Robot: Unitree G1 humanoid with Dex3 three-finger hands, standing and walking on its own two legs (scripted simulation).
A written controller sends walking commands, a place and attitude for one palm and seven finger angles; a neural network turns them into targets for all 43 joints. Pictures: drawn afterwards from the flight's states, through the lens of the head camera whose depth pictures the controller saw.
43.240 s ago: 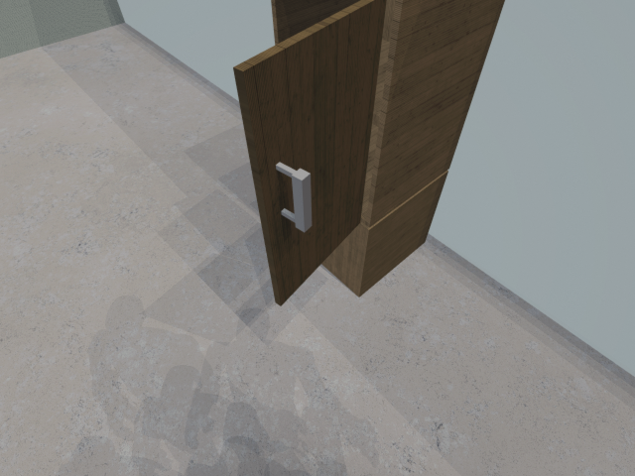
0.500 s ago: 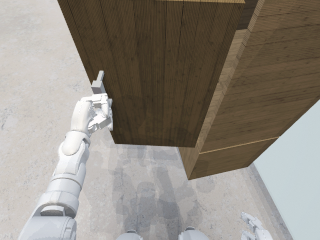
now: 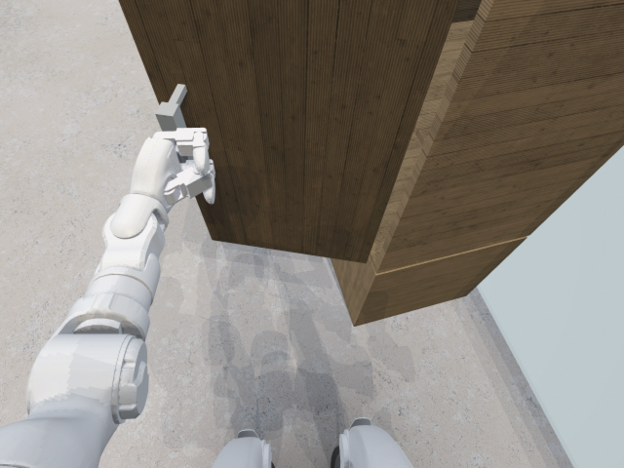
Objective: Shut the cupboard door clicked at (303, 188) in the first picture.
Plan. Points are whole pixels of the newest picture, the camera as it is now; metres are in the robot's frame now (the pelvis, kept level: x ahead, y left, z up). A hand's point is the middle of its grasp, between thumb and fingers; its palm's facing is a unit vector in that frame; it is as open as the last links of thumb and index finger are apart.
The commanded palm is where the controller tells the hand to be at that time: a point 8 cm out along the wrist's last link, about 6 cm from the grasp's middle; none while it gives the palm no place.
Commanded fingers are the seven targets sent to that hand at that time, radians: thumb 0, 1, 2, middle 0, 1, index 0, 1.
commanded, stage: push the door shut along its arc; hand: left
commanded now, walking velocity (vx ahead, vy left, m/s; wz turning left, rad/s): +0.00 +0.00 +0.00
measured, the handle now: (185, 135) +0.55 +0.15 +0.07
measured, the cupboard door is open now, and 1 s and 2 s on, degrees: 66 52 40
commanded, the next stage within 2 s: pull the fist back off the door in 1.10 s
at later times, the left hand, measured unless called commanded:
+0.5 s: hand (249, 136) +0.54 +0.06 +0.08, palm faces -0.37 -0.93 -0.01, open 3.1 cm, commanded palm +0.54 +0.12 +0.07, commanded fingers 0.00 0.90 0.90 -1.30 -1.50 -1.30 -1.50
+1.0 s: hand (257, 122) +0.56 +0.05 +0.08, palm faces -0.46 -0.89 -0.03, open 3.3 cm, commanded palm +0.59 +0.07 +0.07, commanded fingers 0.00 0.90 0.90 -1.30 -1.50 -1.30 -1.50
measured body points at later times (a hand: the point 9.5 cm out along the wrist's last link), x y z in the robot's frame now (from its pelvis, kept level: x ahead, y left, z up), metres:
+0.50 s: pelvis +0.00 +0.00 -0.02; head +0.15 +0.00 +0.41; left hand +0.55 +0.11 +0.08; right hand -0.01 -0.26 -0.13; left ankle +0.01 +0.10 -0.68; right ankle +0.03 -0.11 -0.68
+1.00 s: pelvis +0.00 +0.01 -0.03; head +0.17 +0.01 +0.39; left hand +0.58 +0.10 +0.08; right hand -0.02 -0.27 -0.13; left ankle +0.01 +0.10 -0.68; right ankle +0.03 -0.11 -0.68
